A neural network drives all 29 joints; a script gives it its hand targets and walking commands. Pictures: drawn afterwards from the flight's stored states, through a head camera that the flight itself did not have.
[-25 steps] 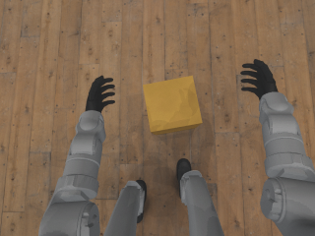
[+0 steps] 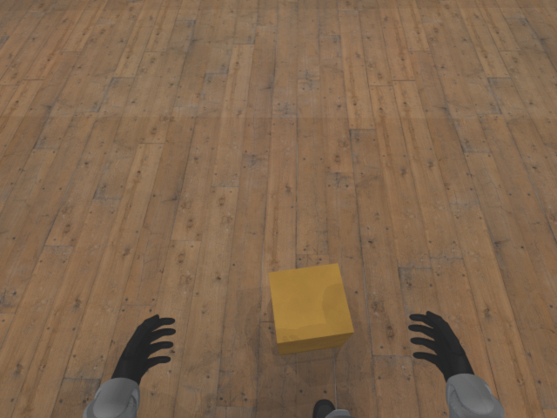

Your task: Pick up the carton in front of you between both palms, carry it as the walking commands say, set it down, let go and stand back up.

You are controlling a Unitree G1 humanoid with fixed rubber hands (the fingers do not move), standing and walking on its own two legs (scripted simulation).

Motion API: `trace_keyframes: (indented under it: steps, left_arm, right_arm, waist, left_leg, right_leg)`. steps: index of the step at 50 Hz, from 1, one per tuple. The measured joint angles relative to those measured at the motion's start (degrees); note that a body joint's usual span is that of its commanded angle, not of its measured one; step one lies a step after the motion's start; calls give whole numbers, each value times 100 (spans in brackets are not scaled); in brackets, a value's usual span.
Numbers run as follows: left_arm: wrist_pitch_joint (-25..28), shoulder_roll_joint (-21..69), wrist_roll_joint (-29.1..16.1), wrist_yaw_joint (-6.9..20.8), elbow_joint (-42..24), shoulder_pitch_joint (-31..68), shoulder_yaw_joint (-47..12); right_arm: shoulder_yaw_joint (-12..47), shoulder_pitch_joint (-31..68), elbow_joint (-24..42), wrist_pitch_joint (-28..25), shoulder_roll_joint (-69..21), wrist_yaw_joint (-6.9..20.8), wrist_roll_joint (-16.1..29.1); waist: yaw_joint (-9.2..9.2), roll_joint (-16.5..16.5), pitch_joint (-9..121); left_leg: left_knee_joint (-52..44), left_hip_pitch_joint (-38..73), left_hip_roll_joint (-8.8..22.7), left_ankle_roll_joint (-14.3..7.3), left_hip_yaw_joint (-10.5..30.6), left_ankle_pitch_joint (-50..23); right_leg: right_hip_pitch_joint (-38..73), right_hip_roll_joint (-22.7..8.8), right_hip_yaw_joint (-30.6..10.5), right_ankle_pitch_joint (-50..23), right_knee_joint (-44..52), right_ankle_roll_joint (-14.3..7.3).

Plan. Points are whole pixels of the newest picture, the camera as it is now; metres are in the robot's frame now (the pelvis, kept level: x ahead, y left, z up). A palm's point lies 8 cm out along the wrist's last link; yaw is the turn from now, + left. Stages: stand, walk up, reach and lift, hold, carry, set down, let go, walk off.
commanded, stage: let go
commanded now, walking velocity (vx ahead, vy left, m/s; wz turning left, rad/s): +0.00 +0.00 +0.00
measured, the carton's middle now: (307, 311) +0.43 -0.06 -0.64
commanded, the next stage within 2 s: stand in 0.60 s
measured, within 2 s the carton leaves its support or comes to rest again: neither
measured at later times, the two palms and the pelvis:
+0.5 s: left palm (103, 384) +0.19 +0.25 -0.05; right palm (458, 402) +0.18 -0.22 -0.05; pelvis +0.02 +0.02 +0.01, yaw +0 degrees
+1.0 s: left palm (75, 407) +0.16 +0.29 -0.08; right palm out of the picture +0.16 -0.28 -0.08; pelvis +0.03 +0.00 +0.00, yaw +1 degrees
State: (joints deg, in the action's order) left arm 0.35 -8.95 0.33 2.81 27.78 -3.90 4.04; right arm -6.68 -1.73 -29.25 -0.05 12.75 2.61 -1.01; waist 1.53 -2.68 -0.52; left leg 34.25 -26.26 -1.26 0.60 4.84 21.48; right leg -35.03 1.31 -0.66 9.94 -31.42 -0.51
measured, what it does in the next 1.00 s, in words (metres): stands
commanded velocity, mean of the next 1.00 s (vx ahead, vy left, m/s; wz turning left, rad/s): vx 0.00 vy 0.00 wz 0.00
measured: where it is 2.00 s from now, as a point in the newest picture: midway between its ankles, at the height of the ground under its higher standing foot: outside the picture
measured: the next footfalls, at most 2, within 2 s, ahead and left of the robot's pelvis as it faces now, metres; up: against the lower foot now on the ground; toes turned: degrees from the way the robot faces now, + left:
none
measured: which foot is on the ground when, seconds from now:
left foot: down 0.00-1.00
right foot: down 0.00-1.00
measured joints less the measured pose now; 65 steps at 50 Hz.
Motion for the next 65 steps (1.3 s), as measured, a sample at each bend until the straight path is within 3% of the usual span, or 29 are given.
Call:
trace_keyframes:
  steps: [7, 13, 25, 30, 34, 42, 65]
  left_arm:
    - [-59, -206, -47, 73, -235, -796, -116]
    - [-302, -297, -13, 85, -249, -908, -178]
    - [-624, -199, 92, 61, -241, -770, -172]
    - [-884, -259, 54, -189, -443, -782, -295]
    - [-580, -498, 168, -338, 306, -663, -233]
    - [-200, -893, 216, -327, 1294, -658, -56]
    - [-34, -978, 164, -372, 2161, -315, -171]
  right_arm:
    - [234, -951, 332, 63, -34, 12, 39]
    - [375, -1230, 461, 352, -3, 102, 74]
    - [381, -1180, 567, 692, 9, 159, 64]
    - [403, -1248, 418, 383, 51, 19, 196]
    - [458, -1207, -56, 307, 247, -173, -46]
    - [334, -1267, -479, 195, 665, -309, -104]
    - [508, -1309, -1147, 72, 781, -442, -70]
  waist:
    - [-48, -12, -131]
    - [-135, 27, -245]
    - [-160, -4, -445]
    - [-158, -13, -432]
    - [-106, 69, -146]
    - [-144, 70, 26]
    - [-149, 109, -77]
  left_leg:
    - [-724, 1375, 34, -96, 60, -152]
    - [-949, 2096, 33, -166, 52, -155]
    - [-946, 2484, 71, -168, 1, -76]
    - [-763, 2377, 48, -142, 67, -2]
    - [-529, 2075, -18, -126, 44, 104]
    - [-283, 1920, -9, -104, 65, 302]
    - [-585, 2210, 23, -53, 172, 163]
  right_leg:
    - [1427, -8, 46, -127, 761, 70]
    - [2142, -19, 34, -118, 970, 123]
    - [2490, 26, -10, -35, 924, 121]
    - [2389, 0, 57, 80, 709, 102]
    - [1988, -51, 34, 281, 282, 111]
    - [1774, -34, 62, 539, -89, 59]
    - [2058, -37, 166, 491, 115, -4]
